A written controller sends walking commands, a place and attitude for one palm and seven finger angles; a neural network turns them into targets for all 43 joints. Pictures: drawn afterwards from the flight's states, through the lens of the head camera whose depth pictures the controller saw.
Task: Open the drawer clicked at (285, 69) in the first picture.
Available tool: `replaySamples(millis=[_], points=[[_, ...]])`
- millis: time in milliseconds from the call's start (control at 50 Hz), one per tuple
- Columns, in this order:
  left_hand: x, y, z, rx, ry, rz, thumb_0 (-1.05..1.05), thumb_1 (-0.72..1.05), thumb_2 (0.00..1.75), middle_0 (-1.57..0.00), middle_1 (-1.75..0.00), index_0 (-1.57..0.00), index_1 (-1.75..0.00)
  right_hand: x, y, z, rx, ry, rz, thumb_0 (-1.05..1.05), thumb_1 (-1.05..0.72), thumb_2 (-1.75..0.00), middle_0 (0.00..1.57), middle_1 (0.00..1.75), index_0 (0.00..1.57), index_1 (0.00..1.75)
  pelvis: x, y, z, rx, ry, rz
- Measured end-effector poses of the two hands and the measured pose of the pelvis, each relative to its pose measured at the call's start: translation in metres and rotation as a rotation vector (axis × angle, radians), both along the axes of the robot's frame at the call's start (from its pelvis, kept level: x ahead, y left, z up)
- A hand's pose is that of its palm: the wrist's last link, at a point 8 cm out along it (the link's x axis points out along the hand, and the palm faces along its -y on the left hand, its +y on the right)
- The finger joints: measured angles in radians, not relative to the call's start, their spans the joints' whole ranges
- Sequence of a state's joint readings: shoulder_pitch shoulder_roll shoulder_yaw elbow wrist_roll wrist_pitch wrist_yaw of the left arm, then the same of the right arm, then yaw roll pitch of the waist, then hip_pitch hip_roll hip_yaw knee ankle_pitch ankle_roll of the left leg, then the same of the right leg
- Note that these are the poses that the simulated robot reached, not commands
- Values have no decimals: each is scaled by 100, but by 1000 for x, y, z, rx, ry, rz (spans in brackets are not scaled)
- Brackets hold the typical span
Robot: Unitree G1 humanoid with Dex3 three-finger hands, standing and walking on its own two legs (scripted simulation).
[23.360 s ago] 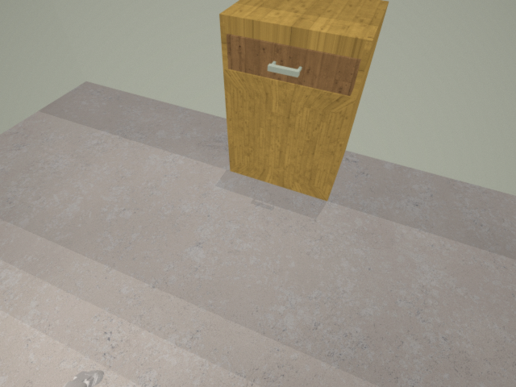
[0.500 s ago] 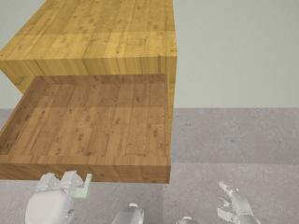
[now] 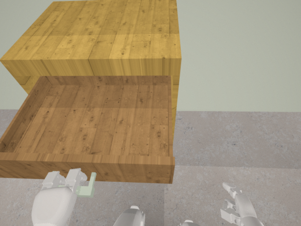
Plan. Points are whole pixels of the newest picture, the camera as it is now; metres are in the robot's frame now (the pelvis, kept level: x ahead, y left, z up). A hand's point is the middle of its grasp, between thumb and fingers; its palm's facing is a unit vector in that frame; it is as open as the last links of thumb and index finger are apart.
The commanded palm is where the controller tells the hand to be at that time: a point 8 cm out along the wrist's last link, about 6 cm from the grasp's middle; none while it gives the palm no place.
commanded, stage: lift the hand off the handle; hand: left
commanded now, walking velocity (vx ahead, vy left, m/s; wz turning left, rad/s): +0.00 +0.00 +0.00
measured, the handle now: (71, 183) +0.22 +0.24 +0.00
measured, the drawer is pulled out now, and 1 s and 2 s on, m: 0.30 0.30 0.30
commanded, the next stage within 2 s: none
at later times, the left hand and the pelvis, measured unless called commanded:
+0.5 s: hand (65, 203) +0.17 +0.23 +0.00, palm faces -0.06 -0.12 -0.99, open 13.5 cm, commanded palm +0.16 +0.23 +0.07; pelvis +0.00 +0.01 +0.02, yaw +0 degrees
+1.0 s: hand (59, 199) +0.17 +0.23 +0.03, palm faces -0.05 -0.15 -0.99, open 13.2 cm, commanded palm +0.16 +0.22 +0.11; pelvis +0.02 +0.02 +0.03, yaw -1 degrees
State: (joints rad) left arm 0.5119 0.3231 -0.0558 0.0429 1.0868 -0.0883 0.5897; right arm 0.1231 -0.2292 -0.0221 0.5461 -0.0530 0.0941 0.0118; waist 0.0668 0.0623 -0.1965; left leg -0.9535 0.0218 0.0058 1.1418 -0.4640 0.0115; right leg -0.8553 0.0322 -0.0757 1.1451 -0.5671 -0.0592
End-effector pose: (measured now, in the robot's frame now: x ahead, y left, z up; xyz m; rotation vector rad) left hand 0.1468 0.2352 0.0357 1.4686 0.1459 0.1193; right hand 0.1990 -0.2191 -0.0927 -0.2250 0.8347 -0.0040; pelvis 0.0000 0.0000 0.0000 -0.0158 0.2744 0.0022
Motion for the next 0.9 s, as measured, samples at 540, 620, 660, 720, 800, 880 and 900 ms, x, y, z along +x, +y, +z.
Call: replaySamples(millis=[540,620,660,720,800,880,900], points=[[5,3,21,-27,43,-19,0,-49,30,-32,-120,-40,-122,-7,-1,27,-8,-37,-23,1,-90,-90,20,30,20,30,6,8,19,-5,-53,-8],[5,4,28,-33,31,-19,0,-49,30,-32,-120,-40,-122,-3,2,30,-2,-41,-19,1,-90,-90,20,30,20,30,8,11,21,-4,-56,-12],[5,4,31,-31,28,-19,0,-49,30,-32,-120,-40,-122,-1,4,31,4,-43,-15,1,-90,-90,20,30,20,30,9,12,22,-5,-58,-13],[5,4,33,-32,36,-18,0,-49,30,-32,-120,-40,-122,3,9,33,15,-48,-7,1,-90,-90,20,30,20,30,11,14,23,-5,-62,-13],[6,4,38,-41,41,-14,0,-49,30,-32,-120,-41,-122,7,16,35,29,-56,5,1,-90,-90,20,30,20,30,13,16,25,-4,-67,-14],[6,5,44,-41,41,-19,0,-49,30,-32,-120,-42,-122,10,22,38,40,-60,18,1,-90,-90,20,30,20,30,15,17,28,-4,-72,-15],[6,4,45,-41,40,-20,0,-49,30,-32,-120,-42,-122,11,23,38,43,-62,21,1,-90,-90,20,30,20,30,15,17,28,-4,-74,-15]])
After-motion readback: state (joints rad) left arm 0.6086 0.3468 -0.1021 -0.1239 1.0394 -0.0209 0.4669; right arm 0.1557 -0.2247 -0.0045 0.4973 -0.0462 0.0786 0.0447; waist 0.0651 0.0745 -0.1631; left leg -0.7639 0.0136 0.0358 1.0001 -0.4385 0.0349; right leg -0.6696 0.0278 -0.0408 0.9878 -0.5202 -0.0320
